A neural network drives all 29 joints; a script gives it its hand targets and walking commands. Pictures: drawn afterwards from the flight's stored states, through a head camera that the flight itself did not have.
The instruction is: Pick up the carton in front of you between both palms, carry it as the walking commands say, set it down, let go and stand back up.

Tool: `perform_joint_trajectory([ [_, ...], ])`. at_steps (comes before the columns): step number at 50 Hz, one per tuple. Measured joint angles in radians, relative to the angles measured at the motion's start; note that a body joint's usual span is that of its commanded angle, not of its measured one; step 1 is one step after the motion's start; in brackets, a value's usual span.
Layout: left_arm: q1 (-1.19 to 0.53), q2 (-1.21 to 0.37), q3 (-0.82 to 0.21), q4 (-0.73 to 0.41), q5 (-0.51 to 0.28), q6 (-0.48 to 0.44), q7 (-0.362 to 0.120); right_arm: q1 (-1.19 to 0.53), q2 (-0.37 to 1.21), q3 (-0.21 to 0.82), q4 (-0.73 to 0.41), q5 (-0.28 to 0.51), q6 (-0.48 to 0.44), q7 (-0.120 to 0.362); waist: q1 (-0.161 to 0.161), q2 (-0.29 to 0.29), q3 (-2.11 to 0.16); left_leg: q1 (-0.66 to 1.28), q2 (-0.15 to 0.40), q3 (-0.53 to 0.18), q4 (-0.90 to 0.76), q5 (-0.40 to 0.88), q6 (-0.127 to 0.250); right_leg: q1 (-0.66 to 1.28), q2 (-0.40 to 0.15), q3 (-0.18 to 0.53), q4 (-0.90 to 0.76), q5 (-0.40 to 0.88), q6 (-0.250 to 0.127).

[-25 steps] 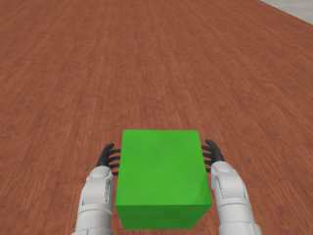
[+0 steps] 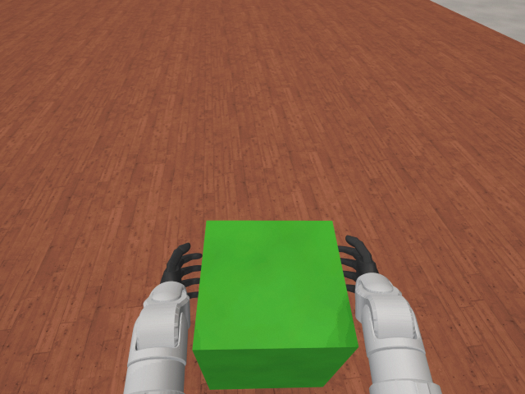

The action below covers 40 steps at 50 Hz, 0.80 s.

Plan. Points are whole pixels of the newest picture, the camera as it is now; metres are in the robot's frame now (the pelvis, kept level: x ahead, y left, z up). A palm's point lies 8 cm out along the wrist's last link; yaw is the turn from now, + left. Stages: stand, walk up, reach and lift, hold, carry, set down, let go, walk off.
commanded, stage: carry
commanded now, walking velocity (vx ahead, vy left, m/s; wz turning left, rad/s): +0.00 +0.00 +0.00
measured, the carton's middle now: (268, 308) +0.30 +0.00 -0.05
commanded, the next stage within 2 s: hold in 0.36 s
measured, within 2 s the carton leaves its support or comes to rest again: neither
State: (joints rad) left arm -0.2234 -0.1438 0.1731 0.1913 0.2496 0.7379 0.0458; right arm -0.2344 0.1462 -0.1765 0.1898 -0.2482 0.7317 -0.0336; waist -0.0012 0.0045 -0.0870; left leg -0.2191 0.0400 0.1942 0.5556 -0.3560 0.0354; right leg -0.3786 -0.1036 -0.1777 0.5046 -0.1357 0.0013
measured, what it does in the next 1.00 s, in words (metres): shifts its weight, turning left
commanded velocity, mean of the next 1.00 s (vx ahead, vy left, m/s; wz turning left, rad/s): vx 0.00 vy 0.00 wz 0.00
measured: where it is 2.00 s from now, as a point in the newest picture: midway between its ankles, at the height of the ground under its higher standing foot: outside the picture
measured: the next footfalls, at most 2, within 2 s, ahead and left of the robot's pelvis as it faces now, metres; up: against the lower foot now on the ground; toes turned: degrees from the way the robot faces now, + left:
none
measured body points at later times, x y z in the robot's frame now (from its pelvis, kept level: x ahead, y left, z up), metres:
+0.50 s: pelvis -0.01 +0.00 +0.01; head -0.02 +0.00 +0.46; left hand +0.28 +0.18 +0.03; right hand +0.30 -0.12 +0.04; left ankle -0.03 +0.08 -0.73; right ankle +0.08 -0.15 -0.73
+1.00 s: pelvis -0.03 -0.06 -0.03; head +0.12 -0.02 +0.39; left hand +0.31 +0.17 -0.10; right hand +0.36 -0.13 -0.09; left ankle -0.03 +0.08 -0.73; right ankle +0.08 -0.15 -0.73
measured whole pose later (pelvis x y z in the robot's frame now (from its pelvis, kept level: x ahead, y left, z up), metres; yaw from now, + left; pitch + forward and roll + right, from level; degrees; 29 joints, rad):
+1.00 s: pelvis -0.03 -0.06 -0.03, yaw +16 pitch +15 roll +0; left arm -0.63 -0.08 0.43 0.72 0.42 0.25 -0.04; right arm -0.55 0.25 -0.50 0.48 -0.40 0.28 -0.05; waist -0.07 0.01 0.08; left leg -0.75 -0.04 -0.12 0.80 -0.32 -0.03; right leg -0.80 0.04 0.07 0.74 -0.20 0.02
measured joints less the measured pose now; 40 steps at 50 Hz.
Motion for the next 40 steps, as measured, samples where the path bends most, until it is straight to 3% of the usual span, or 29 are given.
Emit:
perform_joint_trajectory([
  [18,0.002,0.001,-0.004,-0.005,-0.002,0.005,0.002,0.002,0.000,-0.001,-0.004,0.001,-0.002,0.001,0.001,0.000,0.005,-0.006,-0.005,0.005,0.006,-0.001,0.010,-0.002,-0.008,0.003,-0.003,0.008,0.010],
  [22,-0.007,-0.002,-0.014,0.034,0.012,-0.039,-0.014,0.038,-0.007,-0.003,-0.054,0.000,-0.017,0.016,-0.032,0.013,0.096,0.090,-0.033,-0.078,-0.069,0.045,0.013,0.127,0.052,0.155,-0.088,0.037,0.008],
  [24,-0.007,-0.002,-0.012,0.047,0.016,-0.050,-0.016,0.047,-0.008,-0.002,-0.057,0.000,-0.024,0.025,-0.030,0.004,0.120,0.127,-0.055,-0.116,-0.113,0.075,0.011,0.172,0.062,0.226,-0.116,0.038,0.013],
  [28,-0.010,-0.002,0.014,0.061,0.011,-0.057,-0.016,0.011,-0.002,-0.011,-0.002,-0.017,-0.040,0.030,-0.015,-0.001,0.138,0.156,-0.075,-0.179,-0.139,0.101,0.003,0.219,0.069,0.265,-0.129,0.010,0.031],
  [32,-0.080,-0.011,0.074,0.160,0.039,-0.086,-0.043,-0.087,0.021,-0.102,0.112,-0.072,-0.066,0.034,-0.034,0.009,0.147,0.137,-0.083,-0.239,-0.108,0.100,-0.008,0.225,0.086,0.269,-0.103,-0.010,0.038],
  [36,-0.204,-0.001,0.171,0.337,0.101,-0.160,-0.076,-0.195,0.060,-0.219,0.218,-0.138,-0.106,0.031,-0.065,0.021,0.155,0.074,-0.082,-0.279,-0.041,0.081,-0.021,0.179,0.104,0.260,-0.047,-0.034,0.037],
  [40,-0.311,0.008,0.265,0.455,0.173,-0.240,-0.097,-0.274,0.091,-0.303,0.274,-0.190,-0.171,0.021,-0.076,0.025,0.171,-0.033,-0.076,-0.298,0.037,0.058,-0.030,0.077,0.121,0.248,0.025,-0.053,0.028],
])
